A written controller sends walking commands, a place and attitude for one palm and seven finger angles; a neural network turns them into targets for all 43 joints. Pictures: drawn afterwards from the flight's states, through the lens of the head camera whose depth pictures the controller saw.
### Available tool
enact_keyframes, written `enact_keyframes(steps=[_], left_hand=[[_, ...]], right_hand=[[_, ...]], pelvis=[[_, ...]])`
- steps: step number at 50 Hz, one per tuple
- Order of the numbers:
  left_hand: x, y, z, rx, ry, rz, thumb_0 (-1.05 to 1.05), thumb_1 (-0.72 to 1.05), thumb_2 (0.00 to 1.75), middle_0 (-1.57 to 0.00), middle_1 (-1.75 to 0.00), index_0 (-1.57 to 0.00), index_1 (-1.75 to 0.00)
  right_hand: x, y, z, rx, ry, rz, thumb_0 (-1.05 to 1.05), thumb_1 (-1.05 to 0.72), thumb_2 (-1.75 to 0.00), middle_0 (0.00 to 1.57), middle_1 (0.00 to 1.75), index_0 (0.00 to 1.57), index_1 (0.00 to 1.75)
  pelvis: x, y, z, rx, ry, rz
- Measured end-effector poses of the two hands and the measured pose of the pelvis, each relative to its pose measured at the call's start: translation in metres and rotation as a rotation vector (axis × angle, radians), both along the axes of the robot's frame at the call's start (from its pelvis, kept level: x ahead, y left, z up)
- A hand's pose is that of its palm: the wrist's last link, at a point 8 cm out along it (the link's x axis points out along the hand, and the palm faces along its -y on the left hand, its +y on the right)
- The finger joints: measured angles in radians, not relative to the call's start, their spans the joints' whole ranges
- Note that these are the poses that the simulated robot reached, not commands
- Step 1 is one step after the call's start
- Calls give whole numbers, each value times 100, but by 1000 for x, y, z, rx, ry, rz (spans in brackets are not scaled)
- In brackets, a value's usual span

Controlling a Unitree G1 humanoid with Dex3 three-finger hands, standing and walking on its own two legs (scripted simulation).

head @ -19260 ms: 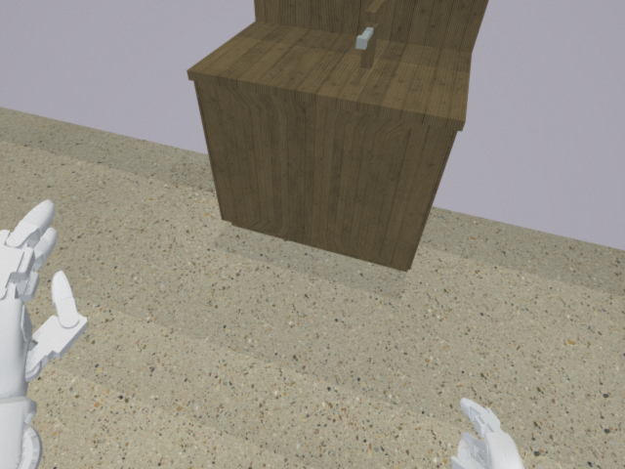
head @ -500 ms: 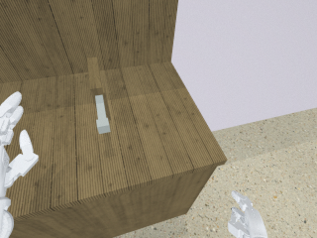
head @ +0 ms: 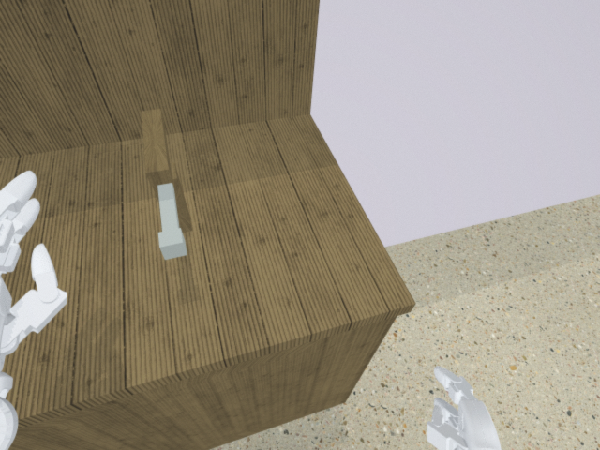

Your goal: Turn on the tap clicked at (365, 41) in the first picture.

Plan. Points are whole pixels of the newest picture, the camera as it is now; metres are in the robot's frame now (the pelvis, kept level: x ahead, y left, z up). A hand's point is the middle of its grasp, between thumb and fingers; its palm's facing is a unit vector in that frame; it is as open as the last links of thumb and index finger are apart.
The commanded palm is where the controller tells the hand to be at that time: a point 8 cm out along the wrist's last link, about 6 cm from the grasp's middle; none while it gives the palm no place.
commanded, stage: shuffle to correct the standing spot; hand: left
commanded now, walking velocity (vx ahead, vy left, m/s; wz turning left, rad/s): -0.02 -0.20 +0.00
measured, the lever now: (172, 243) +0.34 +0.20 +0.09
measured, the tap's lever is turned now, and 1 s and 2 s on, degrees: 0 0 0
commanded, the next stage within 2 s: none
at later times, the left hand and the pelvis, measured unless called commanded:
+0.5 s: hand (108, 301) +0.22 +0.21 +0.15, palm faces +0.33 -0.86 -0.38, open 7.4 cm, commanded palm +0.16 +0.25 +0.17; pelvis +0.00 -0.03 -0.01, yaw +0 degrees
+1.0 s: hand (108, 300) +0.22 +0.20 +0.16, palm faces +0.33 -0.85 -0.40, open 7.4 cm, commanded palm +0.16 +0.24 +0.17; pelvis +0.00 -0.04 -0.01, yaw +1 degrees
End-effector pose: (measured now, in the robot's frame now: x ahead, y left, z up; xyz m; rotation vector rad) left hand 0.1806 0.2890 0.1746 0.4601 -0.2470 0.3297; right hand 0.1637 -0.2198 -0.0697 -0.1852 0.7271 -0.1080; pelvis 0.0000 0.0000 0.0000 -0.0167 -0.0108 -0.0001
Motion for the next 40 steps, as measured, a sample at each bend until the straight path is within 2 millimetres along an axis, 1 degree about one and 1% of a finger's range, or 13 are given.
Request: enact_keyframes(steps=[6,12,18,23,28,34,40], left_hand=[[-2,-14,-2,-16,5,-9,2,89,90,-21,-30,-21,-31],[-4,-29,-1,-14,6,-20,2,89,90,-21,-30,-21,-31],[-3,-35,-2,-13,15,-17,2,89,90,-21,-30,-21,-31],[0,-39,-6,-23,23,-25,2,89,90,-21,-30,-21,-31],[5,-43,-3,-7,16,-43,2,89,90,-21,-30,-21,-31],[6,-45,3,29,12,-59,2,89,90,-21,-30,-21,-31],[4,-43,0,23,30,-48,2,89,90,-21,-30,-21,-31]], right_hand=[[2,-9,1,11,-13,5,1,-91,-90,20,30,20,30],[0,-24,-2,9,-13,-4,1,-91,-90,20,30,20,30],[-7,-39,-9,0,11,-30,1,-91,-90,20,30,20,30],[-14,-48,-13,-13,39,-52,1,-91,-90,20,30,20,30],[-16,-49,-14,-16,53,-57,2,-91,-90,20,30,20,30],[-12,-47,-15,-2,48,-50,1,-91,-90,20,30,20,30],[-8,-45,-16,3,39,-46,1,-91,-90,20,30,20,30]], pelvis=[[-2,-11,-1,-6,0,0],[-4,-22,-4,-11,0,-1],[-4,-30,-7,-12,2,-2],[-2,-32,-9,-10,2,-2],[0,-34,-9,-10,4,-1],[1,-36,-10,-13,8,-1],[2,-36,-11,-10,7,0]])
